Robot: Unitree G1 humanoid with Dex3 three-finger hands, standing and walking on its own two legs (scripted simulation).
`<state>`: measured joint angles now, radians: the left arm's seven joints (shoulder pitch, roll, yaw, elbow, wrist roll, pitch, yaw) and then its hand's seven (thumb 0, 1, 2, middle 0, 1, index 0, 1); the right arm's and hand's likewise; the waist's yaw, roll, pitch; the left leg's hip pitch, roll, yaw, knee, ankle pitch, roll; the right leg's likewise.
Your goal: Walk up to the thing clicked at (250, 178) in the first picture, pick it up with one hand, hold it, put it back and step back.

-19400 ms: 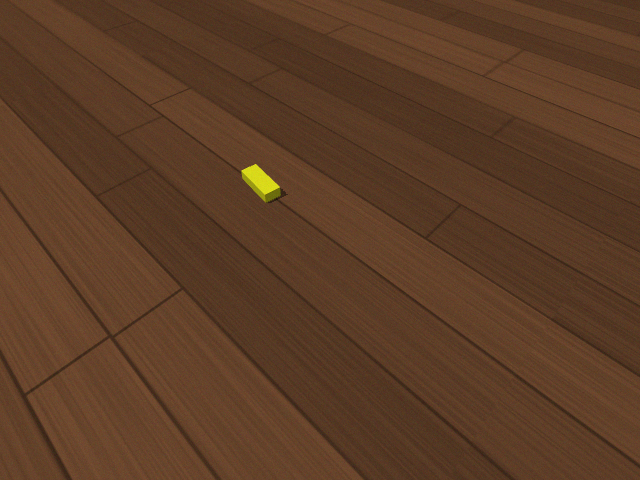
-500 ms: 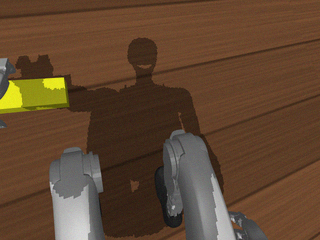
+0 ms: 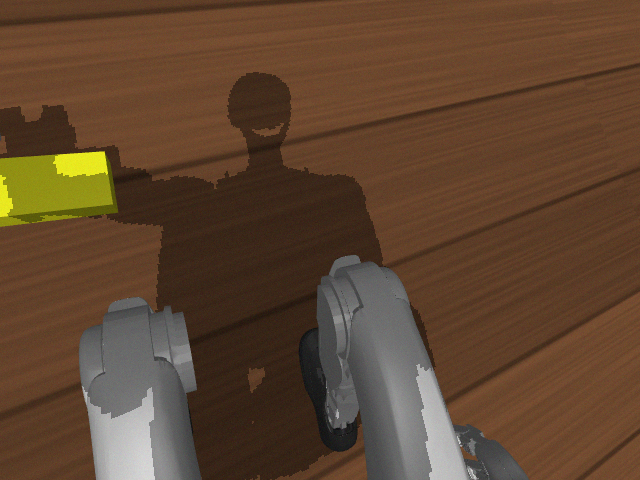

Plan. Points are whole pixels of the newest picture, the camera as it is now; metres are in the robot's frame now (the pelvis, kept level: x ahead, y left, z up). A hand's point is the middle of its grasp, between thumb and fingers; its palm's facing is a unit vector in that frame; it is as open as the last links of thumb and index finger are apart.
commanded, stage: rise first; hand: left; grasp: from above
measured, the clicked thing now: (32, 190) +0.49 +0.30 -0.30
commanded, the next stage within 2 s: approach in 1.08 s
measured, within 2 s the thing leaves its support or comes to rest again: neither
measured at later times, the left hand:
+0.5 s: hand out of the picture +0.45 +0.33 -0.18, palm faces -0.44 -0.07 -0.89, open 14.3 cm
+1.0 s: hand out of the picture +0.45 +0.33 -0.18, palm faces -0.44 -0.06 -0.90, open 14.2 cm
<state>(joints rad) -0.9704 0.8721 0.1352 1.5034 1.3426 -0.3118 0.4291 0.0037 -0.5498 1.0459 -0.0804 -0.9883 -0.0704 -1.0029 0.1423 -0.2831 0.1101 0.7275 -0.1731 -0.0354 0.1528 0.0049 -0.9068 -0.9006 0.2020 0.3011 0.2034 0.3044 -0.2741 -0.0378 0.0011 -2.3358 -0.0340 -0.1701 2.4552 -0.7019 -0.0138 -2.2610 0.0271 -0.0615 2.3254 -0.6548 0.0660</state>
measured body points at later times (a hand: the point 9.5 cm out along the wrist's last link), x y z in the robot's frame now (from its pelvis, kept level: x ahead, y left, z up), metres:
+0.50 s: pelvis +0.00 +0.00 +0.00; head +0.25 +0.10 +0.36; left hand +0.47 +0.33 -0.13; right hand +0.05 -0.27 -0.08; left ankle +0.07 +0.12 -0.29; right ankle +0.11 -0.13 -0.29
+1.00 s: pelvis +0.00 +0.00 +0.00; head +0.24 +0.10 +0.36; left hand +0.47 +0.33 -0.13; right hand +0.05 -0.27 -0.08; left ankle +0.07 +0.12 -0.29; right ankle +0.11 -0.13 -0.29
